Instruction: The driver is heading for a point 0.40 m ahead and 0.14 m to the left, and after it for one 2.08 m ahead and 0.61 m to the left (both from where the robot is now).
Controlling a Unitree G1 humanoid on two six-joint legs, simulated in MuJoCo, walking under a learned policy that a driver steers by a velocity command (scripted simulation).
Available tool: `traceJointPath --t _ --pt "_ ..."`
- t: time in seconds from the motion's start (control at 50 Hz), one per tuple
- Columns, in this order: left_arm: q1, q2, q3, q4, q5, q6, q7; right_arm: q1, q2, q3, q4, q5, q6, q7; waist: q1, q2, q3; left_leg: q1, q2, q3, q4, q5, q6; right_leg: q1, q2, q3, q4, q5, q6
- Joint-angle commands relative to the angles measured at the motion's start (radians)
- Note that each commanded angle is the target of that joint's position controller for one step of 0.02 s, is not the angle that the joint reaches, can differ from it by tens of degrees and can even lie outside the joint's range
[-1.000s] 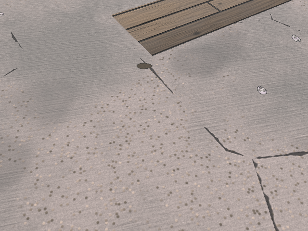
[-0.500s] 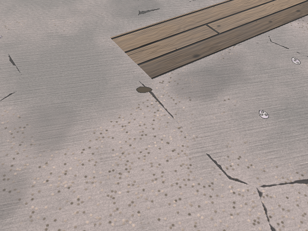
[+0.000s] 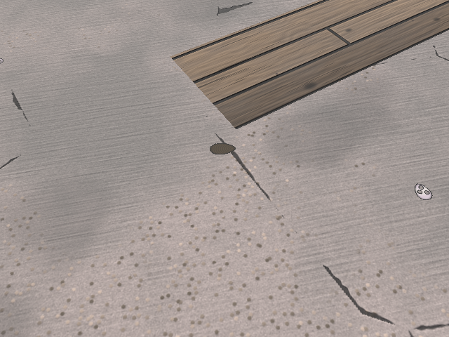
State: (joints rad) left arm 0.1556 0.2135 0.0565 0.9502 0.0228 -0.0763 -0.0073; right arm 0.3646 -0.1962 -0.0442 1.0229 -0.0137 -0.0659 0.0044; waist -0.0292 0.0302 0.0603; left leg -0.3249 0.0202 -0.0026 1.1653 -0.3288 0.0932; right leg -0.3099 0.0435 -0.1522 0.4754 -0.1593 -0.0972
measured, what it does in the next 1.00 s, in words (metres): walks ahead, turning left: left foot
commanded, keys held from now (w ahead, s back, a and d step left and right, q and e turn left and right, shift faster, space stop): w+q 0.38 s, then q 0.36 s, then no key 0.26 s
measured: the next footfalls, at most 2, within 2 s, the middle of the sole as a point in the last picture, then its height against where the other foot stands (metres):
left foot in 0.44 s outside the picture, level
right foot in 1.02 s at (243, 317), level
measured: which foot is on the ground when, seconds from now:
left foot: up 0.00-0.42, down 0.44-1.00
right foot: down 0.00-0.46, up 0.48-1.00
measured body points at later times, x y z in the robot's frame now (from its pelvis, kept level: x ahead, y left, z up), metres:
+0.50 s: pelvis +0.26 +0.04 -0.02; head +0.30 +0.05 +0.43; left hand +0.17 +0.27 -0.16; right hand +0.47 -0.16 -0.14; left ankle +0.32 +0.09 -0.73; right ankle +0.10 -0.08 -0.65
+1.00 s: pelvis +0.40 +0.04 +0.00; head +0.43 +0.04 +0.45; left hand +0.41 +0.33 -0.11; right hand +0.59 -0.18 -0.13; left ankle +0.33 +0.09 -0.73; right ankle +0.49 -0.04 -0.73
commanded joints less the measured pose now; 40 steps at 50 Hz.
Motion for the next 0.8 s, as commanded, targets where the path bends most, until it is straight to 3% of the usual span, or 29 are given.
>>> traceJointPath --t 0.02,0.12,0.22,0.3,0.36,0.4,0.42,0.44,0.46,0.48,0.5,0.52,0.54,0.56,0.58,0.62,0.66,0.72,0.8 --pt "0.098 0.042 0.003 0.000 -0.006 -0.031 0.010 0.082 -0.040 -0.016 -0.028 -0.019 0.021 0.015 -0.002 -0.083 -0.021 -0.151 0.082 -0.053 0.014 0.070 0.000 0.103 -0.303 0.304 -0.348 -0.031 -0.070" --pt "0.189 0.076 0.008 0.021 -0.007 -0.050 0.018 -0.082 -0.041 -0.023 -0.090 -0.013 0.052 0.031 0.005 -0.073 0.021 -0.329 0.098 -0.026 -0.075 0.222 -0.021 0.168 -0.273 0.132 -0.377 0.118 -0.037" --pt "0.260 0.071 -0.001 0.038 -0.009 -0.048 0.027 -0.254 -0.027 -0.011 -0.151 -0.008 0.045 0.043 0.038 -0.076 0.048 -0.355 0.068 0.050 -0.320 0.361 -0.033 0.237 -0.244 0.006 -0.353 0.318 0.000" --pt "0.339 0.085 -0.001 0.066 -0.006 -0.037 0.043 -0.371 -0.020 0.002 -0.203 -0.014 0.042 0.047 0.073 -0.083 0.060 -0.341 0.035 0.134 -0.481 0.337 -0.008 0.371 -0.272 -0.053 -0.305 0.504 0.005" --pt "0.338 0.115 0.005 0.070 -0.002 -0.022 0.056 -0.346 -0.041 -0.007 -0.208 -0.017 0.043 0.044 0.042 -0.116 0.021 -0.242 -0.035 0.189 -0.527 0.217 0.043 0.452 -0.294 -0.101 -0.172 0.870 0.013" --pt "0.306 0.145 0.016 0.059 0.003 -0.007 0.064 -0.222 -0.069 -0.022 -0.175 -0.022 0.042 0.037 -0.019 -0.147 -0.040 -0.114 -0.098 0.208 -0.539 0.115 0.092 0.466 -0.305 -0.119 0.034 1.084 0.010" --pt "0.292 0.158 0.021 0.047 0.003 0.001 0.061 -0.119 -0.092 -0.035 -0.144 -0.027 0.033 0.032 -0.057 -0.147 -0.097 0.000 -0.121 0.190 -0.590 0.111 0.117 0.433 -0.307 -0.113 0.211 1.049 0.005" --pt "0.256 0.166 0.025 0.029 -0.010 0.002 0.052 0.003 -0.125 -0.053 -0.111 -0.040 0.020 0.022 -0.131 -0.104 -0.158 0.193 -0.101 0.129 -0.719 0.219 0.153 0.308 -0.285 -0.124 0.468 0.827 0.029" --pt "0.259 0.106 0.019 -0.018 -0.018 -0.007 0.046 0.009 -0.228 -0.085 -0.125 -0.031 0.023 0.008 -0.104 0.108 -0.250 0.455 0.159 -0.194 -0.693 0.515 0.213 0.010 -0.158 -0.125 0.824 -0.001 0.074" --pt "0.289 0.093 0.015 -0.091 -0.041 -0.007 0.034 -0.010 -0.318 -0.100 -0.156 -0.019 0.034 0.011 -0.049 0.157 -0.374 0.647 0.388 -0.651 -0.752 0.876 0.434 -0.300 0.021 0.052 1.106 -0.444 0.114" --pt "0.184 0.111 0.014 -0.095 -0.024 -0.010 0.034 -0.014 -0.280 -0.093 -0.159 0.001 0.045 -0.002 -0.067 -0.050 -0.302 0.574 0.354 -0.486 -0.772 0.924 0.398 -0.365 -0.067 0.176 1.085 -0.337 0.109" --pt "0.165 0.095 0.009 -0.109 -0.031 -0.016 0.035 -0.079 -0.227 -0.079 -0.159 0.011 0.043 -0.009 -0.033 -0.052 -0.168 0.423 0.318 -0.376 -0.794 0.933 0.342 -0.365 -0.101 0.175 0.989 -0.266 0.107" --pt "0.149 0.099 0.013 -0.109 -0.019 -0.012 0.036 -0.117 -0.180 -0.066 -0.159 0.012 0.041 -0.012 0.009 -0.101 -0.090 0.314 0.246 -0.304 -0.825 0.884 0.273 -0.334 -0.132 0.185 0.878 -0.240 0.112" --pt "0.152 0.107 0.017 -0.108 0.005 0.005 0.037 -0.142 -0.160 -0.059 -0.168 0.019 0.039 -0.015 0.032 -0.104 -0.058 0.231 0.196 -0.245 -0.841 0.882 0.239 -0.286 -0.135 0.181 0.820 -0.225 0.119" --pt "0.179 0.098 0.016 -0.108 0.019 0.028 0.035 -0.149 -0.150 -0.052 -0.172 0.019 0.035 -0.015 0.052 -0.079 -0.069 0.182 0.166 -0.211 -0.847 0.907 0.218 -0.233 -0.134 0.180 0.774 -0.212 0.129" --pt "0.188 0.080 0.013 -0.122 0.017 0.058 0.031 -0.129 -0.183 -0.057 -0.172 0.011 0.023 -0.009 0.069 -0.051 -0.101 0.165 0.130 -0.185 -0.832 1.000 0.202 -0.216 -0.120 0.168 0.705 -0.193 0.146" --pt "0.153 0.081 0.011 -0.145 0.012 0.068 0.028 -0.106 -0.209 -0.063 -0.178 0.006 0.023 -0.009 0.061 -0.019 -0.128 0.177 0.105 -0.174 -0.813 1.039 0.177 -0.236 -0.114 0.159 0.643 -0.147 0.155" --pt "0.064 0.104 0.011 -0.189 0.008 0.080 0.029 -0.067 -0.212 -0.063 -0.189 0.009 0.039 -0.014 0.030 0.028 -0.144 0.204 0.086 -0.197 -0.795 0.981 0.135 -0.279 -0.111 0.164 0.569 -0.088 0.162" --pt "-0.014 0.115 0.004 -0.222 0.000 0.090 0.032 -0.031 -0.211 -0.060 -0.202 0.001 0.055 -0.021 -0.001 0.054 -0.132 0.259 0.106 -0.250 -0.793 0.864 0.117 -0.303 -0.108 0.178 0.469 -0.060 0.152"
Keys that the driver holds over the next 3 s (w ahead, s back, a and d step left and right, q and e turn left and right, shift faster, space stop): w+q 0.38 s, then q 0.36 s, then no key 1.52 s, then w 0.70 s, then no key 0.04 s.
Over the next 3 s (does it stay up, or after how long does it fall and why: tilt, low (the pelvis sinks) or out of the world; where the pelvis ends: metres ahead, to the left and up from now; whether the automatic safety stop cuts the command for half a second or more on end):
stays up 0.67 0.15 -0.01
